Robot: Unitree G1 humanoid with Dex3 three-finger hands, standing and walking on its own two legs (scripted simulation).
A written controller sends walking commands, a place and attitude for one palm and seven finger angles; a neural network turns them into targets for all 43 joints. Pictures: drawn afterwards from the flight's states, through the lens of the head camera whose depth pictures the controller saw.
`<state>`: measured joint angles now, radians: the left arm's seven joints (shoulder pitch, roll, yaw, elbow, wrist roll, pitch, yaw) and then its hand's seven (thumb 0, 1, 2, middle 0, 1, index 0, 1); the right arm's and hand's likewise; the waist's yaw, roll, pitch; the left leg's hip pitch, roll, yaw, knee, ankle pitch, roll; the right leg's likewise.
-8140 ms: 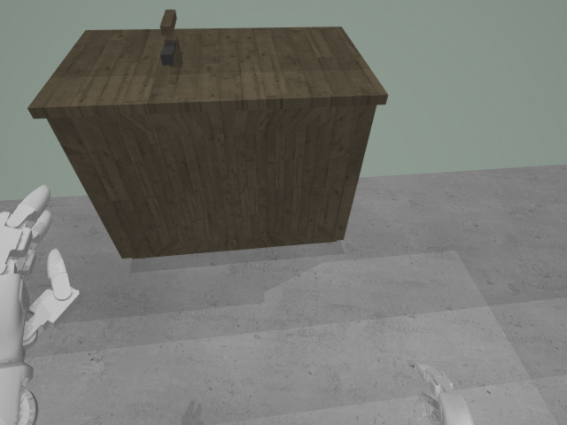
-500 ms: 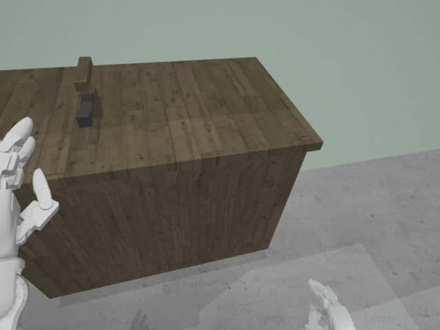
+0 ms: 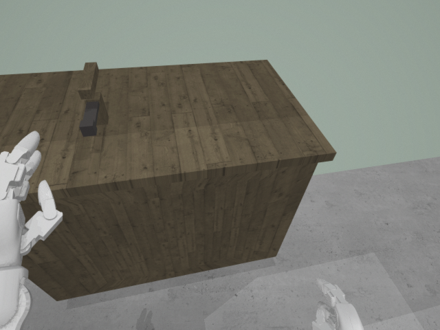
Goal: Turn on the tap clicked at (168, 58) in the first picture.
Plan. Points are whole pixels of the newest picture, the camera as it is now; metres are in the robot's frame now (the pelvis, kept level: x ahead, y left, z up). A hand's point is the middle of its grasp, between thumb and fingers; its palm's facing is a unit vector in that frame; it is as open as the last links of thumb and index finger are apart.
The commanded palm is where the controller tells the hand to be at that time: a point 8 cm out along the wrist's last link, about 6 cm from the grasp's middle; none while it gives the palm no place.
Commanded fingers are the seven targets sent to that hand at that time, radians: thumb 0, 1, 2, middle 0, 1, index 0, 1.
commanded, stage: come to a stop and stand still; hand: left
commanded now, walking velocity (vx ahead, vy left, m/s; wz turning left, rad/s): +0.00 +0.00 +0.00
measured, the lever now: (88, 128) +0.49 +0.36 +0.08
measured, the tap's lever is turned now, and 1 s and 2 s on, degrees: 0 0 0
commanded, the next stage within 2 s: look again from close up in 0.56 s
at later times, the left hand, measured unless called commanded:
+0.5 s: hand (89, 203) +0.24 +0.22 +0.15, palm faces +0.40 -0.83 -0.37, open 7.4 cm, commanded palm +0.19 +0.26 +0.17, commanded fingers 0.00 0.90 0.90 -0.20 -0.30 -0.20 -0.30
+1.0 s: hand (76, 209) +0.23 +0.24 +0.15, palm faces +0.40 -0.84 -0.36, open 7.4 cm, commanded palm +0.18 +0.27 +0.17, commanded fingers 0.00 0.90 0.90 -0.20 -0.30 -0.20 -0.30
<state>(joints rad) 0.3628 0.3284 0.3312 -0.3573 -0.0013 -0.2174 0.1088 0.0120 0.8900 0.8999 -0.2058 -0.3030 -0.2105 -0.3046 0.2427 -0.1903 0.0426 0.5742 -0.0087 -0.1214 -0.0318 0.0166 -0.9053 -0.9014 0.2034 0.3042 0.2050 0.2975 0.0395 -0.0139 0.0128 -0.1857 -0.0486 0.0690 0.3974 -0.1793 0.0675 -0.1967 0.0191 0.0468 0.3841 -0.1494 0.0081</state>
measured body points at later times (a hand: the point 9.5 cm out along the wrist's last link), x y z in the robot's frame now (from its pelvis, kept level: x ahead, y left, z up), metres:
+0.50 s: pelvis +0.03 -0.03 +0.00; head +0.04 -0.03 +0.45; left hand +0.22 +0.27 +0.17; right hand +0.22 -0.25 -0.07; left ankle +0.03 +0.07 -0.74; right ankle +0.04 -0.13 -0.74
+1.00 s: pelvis +0.03 -0.02 +0.00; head +0.04 +0.00 +0.45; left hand +0.21 +0.28 +0.17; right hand +0.21 -0.24 -0.07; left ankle +0.03 +0.07 -0.74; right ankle +0.04 -0.13 -0.74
